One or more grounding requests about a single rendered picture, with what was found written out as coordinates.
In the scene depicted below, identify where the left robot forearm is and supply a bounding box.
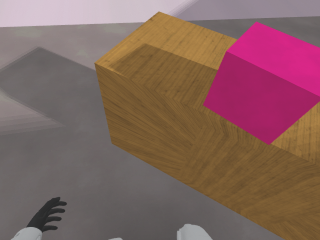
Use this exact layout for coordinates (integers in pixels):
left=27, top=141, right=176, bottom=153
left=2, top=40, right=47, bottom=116
left=11, top=227, right=42, bottom=240

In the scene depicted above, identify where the pedestal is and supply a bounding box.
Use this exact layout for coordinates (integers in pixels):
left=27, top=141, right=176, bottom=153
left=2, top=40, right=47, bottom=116
left=94, top=11, right=320, bottom=240

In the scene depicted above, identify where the robot right thigh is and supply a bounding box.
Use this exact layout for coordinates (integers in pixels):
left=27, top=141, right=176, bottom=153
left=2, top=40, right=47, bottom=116
left=177, top=224, right=213, bottom=240

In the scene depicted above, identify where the robot left hand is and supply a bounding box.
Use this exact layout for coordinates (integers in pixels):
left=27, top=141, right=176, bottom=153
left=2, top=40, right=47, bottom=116
left=26, top=197, right=67, bottom=233

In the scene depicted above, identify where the carton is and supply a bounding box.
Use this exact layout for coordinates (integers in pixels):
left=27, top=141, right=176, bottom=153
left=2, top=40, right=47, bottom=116
left=203, top=21, right=320, bottom=145

